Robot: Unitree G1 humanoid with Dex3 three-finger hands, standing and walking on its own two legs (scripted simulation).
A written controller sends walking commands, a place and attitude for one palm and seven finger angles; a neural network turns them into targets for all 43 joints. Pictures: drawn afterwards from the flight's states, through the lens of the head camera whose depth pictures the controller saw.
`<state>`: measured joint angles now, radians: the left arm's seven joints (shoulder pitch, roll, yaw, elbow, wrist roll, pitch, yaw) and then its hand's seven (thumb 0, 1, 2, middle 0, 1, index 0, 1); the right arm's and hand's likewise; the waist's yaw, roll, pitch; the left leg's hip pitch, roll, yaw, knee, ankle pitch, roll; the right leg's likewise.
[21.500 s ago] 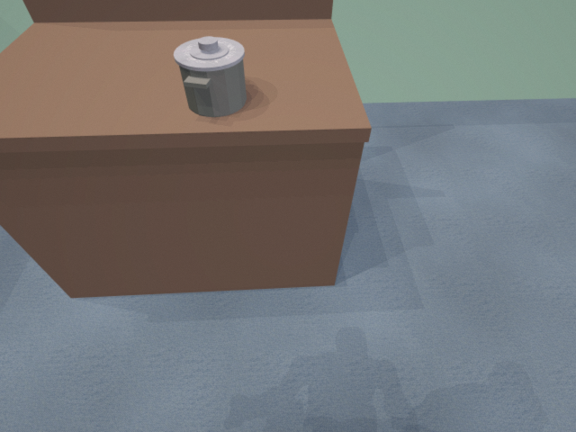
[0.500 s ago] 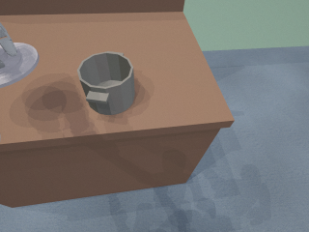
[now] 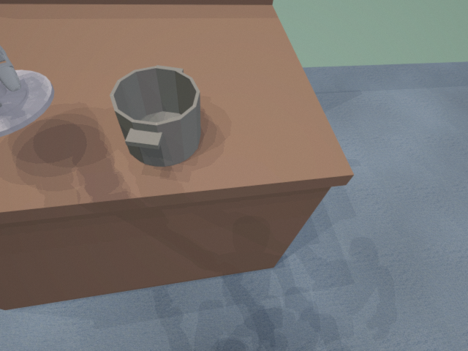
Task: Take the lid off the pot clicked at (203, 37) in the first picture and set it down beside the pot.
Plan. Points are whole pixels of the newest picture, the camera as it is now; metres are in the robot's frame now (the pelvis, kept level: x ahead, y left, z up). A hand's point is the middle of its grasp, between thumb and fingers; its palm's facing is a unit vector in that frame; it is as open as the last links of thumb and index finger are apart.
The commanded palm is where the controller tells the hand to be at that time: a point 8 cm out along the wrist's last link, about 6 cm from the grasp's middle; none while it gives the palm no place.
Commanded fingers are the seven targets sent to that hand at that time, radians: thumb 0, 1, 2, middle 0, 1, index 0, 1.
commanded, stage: lower the lid onto the table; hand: left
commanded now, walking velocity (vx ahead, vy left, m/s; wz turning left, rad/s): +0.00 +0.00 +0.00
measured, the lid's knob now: out of the picture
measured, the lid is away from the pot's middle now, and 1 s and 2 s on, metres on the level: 0.24 0.23 0.25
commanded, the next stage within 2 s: open the fingers wide in 1.50 s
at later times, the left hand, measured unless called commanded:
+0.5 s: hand out of the picture +0.48 +0.33 +0.15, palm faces -0.46 -0.28 -0.84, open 6.7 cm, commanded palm +0.52 +0.33 +0.22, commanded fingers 0.00 0.65 0.97 -0.74 -1.22 -0.89 -1.18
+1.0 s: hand (11, 116) +0.48 +0.32 +0.12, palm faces -0.49 -0.26 -0.83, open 6.7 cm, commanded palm +0.53 +0.32 +0.18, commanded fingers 0.00 0.65 0.97 -0.74 -1.22 -0.89 -1.18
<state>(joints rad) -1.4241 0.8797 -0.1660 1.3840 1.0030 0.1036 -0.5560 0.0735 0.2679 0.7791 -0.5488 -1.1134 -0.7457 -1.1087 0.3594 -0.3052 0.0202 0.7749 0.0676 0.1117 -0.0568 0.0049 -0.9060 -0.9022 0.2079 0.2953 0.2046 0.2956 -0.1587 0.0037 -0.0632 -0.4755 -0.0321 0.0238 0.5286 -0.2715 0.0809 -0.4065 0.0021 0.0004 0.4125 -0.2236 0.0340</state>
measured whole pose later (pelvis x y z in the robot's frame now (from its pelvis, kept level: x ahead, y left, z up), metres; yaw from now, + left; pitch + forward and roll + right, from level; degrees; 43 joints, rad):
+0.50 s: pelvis +0.00 +0.01 -0.01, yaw -1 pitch +15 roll -3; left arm -1.40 0.89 -0.14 1.41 1.01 0.05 -0.54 0.07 0.27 0.78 -0.55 -1.11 -0.74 -1.11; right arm 0.38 -0.29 0.03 0.76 0.07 0.12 -0.06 0.00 -0.91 -0.90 0.21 0.30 0.21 0.30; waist -0.18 0.01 -0.08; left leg -0.56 -0.02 0.03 0.62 -0.31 0.09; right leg -0.49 0.01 0.00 0.48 -0.25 0.04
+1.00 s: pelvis -0.01 +0.01 -0.01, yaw +0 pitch +16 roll -4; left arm -1.38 0.87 -0.14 1.41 1.01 0.01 -0.52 0.07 0.27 0.78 -0.54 -1.11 -0.74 -1.11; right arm 0.39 -0.30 0.03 0.76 0.07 0.13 -0.08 0.00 -0.91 -0.90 0.21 0.30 0.21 0.30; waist -0.19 0.01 -0.08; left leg -0.64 -0.02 0.01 0.69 -0.33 0.09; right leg -0.56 0.02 -0.01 0.55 -0.27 0.04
